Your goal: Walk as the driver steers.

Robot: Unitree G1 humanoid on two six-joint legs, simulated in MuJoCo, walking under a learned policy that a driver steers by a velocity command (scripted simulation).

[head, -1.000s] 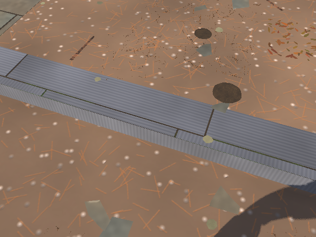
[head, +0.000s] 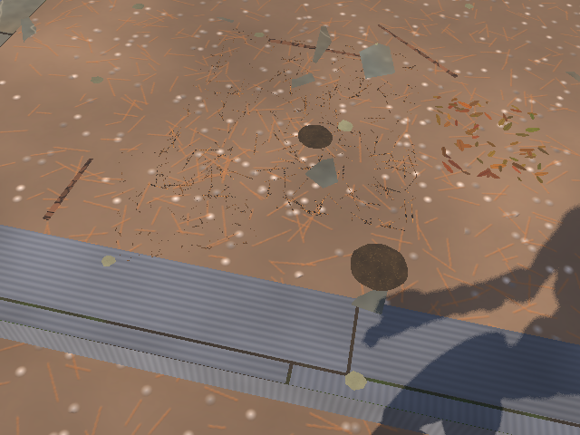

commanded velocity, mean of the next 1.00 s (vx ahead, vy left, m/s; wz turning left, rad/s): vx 0.00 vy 0.00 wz -0.40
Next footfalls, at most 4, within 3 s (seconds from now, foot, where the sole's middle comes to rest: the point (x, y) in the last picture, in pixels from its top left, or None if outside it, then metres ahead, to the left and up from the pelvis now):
0.28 right None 0.03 -0.16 -0.78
0.72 left None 0.11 0.07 -0.78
2.08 left None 0.43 -0.07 -0.78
2.60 right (450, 348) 0.65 -0.39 -0.68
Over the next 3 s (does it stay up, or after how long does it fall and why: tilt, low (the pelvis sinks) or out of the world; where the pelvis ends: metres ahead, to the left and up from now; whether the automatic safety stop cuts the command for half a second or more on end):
stays up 0.71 -0.31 0.10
